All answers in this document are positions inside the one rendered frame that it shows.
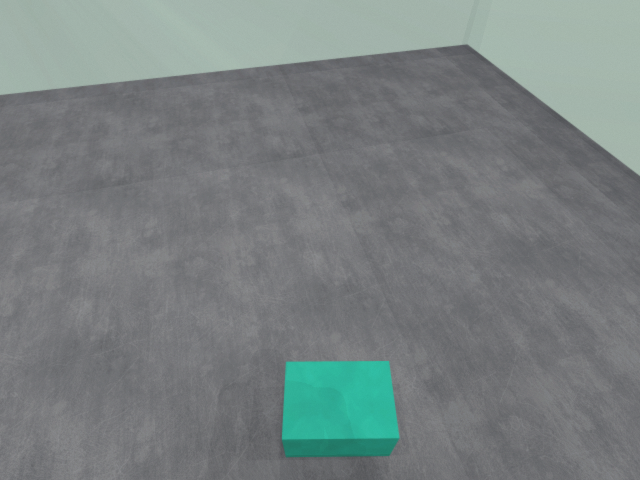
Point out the carton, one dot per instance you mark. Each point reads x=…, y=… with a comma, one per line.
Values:
x=339, y=409

